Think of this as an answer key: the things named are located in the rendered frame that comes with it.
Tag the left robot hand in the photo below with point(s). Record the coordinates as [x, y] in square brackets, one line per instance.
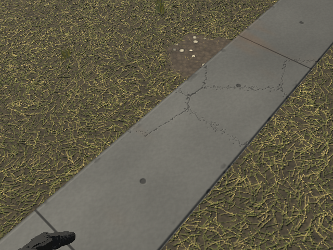
[50, 241]

